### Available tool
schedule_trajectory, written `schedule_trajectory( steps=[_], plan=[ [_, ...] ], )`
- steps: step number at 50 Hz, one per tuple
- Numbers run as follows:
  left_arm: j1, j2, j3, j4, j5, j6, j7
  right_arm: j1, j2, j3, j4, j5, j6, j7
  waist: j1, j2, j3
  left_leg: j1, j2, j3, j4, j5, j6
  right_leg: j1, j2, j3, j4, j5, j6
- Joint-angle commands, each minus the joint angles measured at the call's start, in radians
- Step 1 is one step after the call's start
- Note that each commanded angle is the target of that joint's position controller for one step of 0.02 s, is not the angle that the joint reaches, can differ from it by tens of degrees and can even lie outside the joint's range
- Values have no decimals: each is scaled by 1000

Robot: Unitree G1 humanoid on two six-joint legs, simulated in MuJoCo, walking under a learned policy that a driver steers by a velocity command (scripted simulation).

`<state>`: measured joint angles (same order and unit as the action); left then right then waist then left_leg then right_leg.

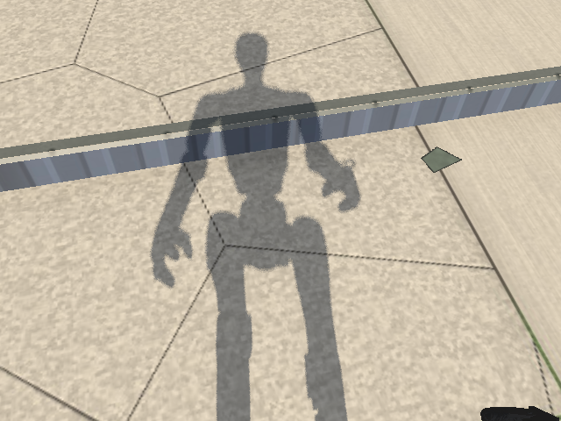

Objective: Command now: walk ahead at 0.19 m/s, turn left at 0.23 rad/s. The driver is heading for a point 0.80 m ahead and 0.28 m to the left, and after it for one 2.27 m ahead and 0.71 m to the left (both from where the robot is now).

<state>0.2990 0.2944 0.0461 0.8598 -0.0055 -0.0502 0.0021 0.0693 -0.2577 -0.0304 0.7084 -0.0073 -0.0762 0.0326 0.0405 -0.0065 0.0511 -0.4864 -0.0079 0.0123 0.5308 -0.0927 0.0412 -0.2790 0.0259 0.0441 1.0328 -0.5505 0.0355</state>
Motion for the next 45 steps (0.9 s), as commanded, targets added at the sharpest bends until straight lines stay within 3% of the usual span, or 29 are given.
schedule_trajectory(
  steps=[1,3,5,7,10,12,15,17,18,19,20,21,22,23,24,26,29,32,35,37,38,39,40,41,42,43,44,45],
  plan=[
    [-19,119,26,-84,2,7,20,108,-151,-44,-33,9,18,-9,-69,52,-217,470,285,-369,-144,495,239,-354,-68,25,183,32,22],
    [-12,99,29,-98,8,33,36,71,-166,-53,-42,-4,26,-15,-21,94,-183,304,238,-327,-201,416,221,-245,-78,28,87,93,20],
    [5,74,26,-95,9,44,46,60,-176,-62,-49,-7,32,-21,-4,117,-188,234,213,-292,-220,391,224,-188,-55,14,-11,108,26],
    [-19,72,27,-103,13,51,52,68,-193,-71,-52,1,42,-33,-10,120,-201,210,207,-301,-229,290,226,-172,-44,20,-84,150,32],
    [-84,72,28,-122,11,60,51,68,-200,-77,-58,12,62,-50,-27,126,-186,157,179,-332,-258,-11,201,-143,-30,34,-181,236,32],
    [-122,73,29,-137,8,59,48,73,-200,-79,-58,12,72,-56,-38,144,-159,137,166,-365,-266,-138,190,-128,-18,38,-243,247,30],
    [-143,78,32,-151,2,41,38,88,-200,-82,-60,15,86,-60,-48,158,-147,172,162,-431,-238,-147,178,-98,-2,41,-358,230,19],
    [-100,76,36,-141,-3,26,29,71,-196,-80,-69,24,98,-64,-16,157,-148,176,136,-451,-189,-104,147,-8,8,20,-540,306,-4],
    [-70,97,44,-134,0,21,26,85,-181,-76,-70,29,103,-67,-4,141,-150,142,100,-435,-147,-123,110,79,-26,28,-640,361,-25],
    [-34,165,60,-137,19,24,31,113,-135,-63,-76,26,106,-67,-13,15,-178,36,35,-352,10,-280,52,195,-212,169,-696,374,-92],
    [-75,242,81,-137,48,38,31,106,-115,-63,-120,32,97,-63,-58,-291,-117,-159,-129,-126,211,-461,-6,175,-394,404,-753,527,-241],
    [-125,180,66,-173,63,32,31,121,-201,-88,-99,12,87,-61,-42,-231,-125,-154,-72,-151,448,-497,-49,128,-444,429,-753,631,-305],
    [-180,130,52,-194,53,28,36,154,-232,-106,-74,22,93,-56,-69,-155,-126,-139,-64,-157,553,-443,-64,114,-394,332,-729,672,-275],
    [-222,108,47,-205,35,27,37,189,-215,-108,-48,22,109,-61,-88,-118,-116,-139,-55,-140,608,-394,-87,115,-332,237,-709,677,-231],
    [-233,95,43,-205,17,27,39,196,-199,-105,-44,17,122,-64,-81,-119,-103,-164,-45,-133,661,-345,-107,130,-309,187,-699,683,-216],
    [-213,95,40,-200,16,36,44,166,-151,-90,-67,24,133,-58,-63,-128,-80,-165,-31,-88,653,-294,-133,124,-271,98,-707,699,-217],
    [-151,121,52,-188,21,52,55,73,-117,-73,-125,31,130,-47,-6,-162,-97,-163,8,-47,491,-270,-151,218,-290,60,-702,707,-238],
    [-150,167,71,-189,14,60,48,51,-104,-63,-158,27,128,-29,7,-184,-123,-32,32,1,333,-301,-133,200,-319,19,-690,736,-244],
    [-149,189,81,-185,-3,57,34,66,-131,-74,-169,28,136,-17,1,-195,-124,57,21,42,198,-285,-99,192,-344,6,-662,735,-236],
    [-171,191,84,-181,-23,54,29,117,-129,-81,-158,28,141,-10,-39,-183,-122,160,3,69,16,-170,-52,165,-337,-26,-597,707,-194],
    [-148,168,79,-168,-29,51,27,158,-139,-90,-142,26,141,-14,-55,-150,-132,262,-20,67,-90,-73,-20,116,-311,-65,-528,643,-145],
    [-93,125,70,-150,-10,47,21,198,-197,-110,-137,26,138,-25,-54,-4,-156,434,48,-61,-145,163,26,-25,-250,-150,-363,472,-62],
    [-100,50,40,-199,53,44,13,211,-327,-133,-165,18,134,-44,-25,343,-162,593,333,-443,-112,613,174,-349,-107,-208,-35,-108,46],
    [-210,100,54,-229,34,40,24,236,-296,-120,-176,-20,109,-30,-121,264,-232,501,411,-529,-152,550,329,-403,-52,-31,138,-162,53],
    [-240,132,65,-231,6,46,31,200,-267,-109,-169,-23,89,-25,-105,175,-183,463,349,-442,-170,444,300,-415,-70,6,198,-86,41],
    [-227,133,69,-221,3,51,38,142,-241,-103,-164,-5,80,-30,-72,142,-143,426,288,-375,-172,347,239,-422,-82,18,176,8,30],
    [-213,134,73,-204,12,55,47,103,-211,-92,-169,12,82,-37,-57,114,-133,406,251,-347,-171,290,200,-416,-89,28,150,71,31],
    [-193,134,75,-202,18,57,50,73,-205,-86,-173,20,86,-44,-37,123,-128,363,227,-325,-175,301,190,-378,-77,25,147,124,38]
  ],
)
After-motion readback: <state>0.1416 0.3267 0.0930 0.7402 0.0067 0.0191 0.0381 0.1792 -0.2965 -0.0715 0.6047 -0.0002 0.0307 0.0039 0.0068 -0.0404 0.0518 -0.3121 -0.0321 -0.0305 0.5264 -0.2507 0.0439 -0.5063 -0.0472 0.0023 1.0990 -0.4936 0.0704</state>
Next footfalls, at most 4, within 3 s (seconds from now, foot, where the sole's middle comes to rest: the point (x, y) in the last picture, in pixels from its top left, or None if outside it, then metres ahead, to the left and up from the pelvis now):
0.38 right None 0.15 -0.13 -0.76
0.78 left None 0.04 0.12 -0.76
1.26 right None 0.17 -0.06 -0.76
1.70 left None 0.28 0.34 -0.76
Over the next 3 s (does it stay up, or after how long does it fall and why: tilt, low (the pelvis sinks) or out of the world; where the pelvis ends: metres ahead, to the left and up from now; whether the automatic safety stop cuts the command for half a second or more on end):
stays up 0.65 0.40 0.02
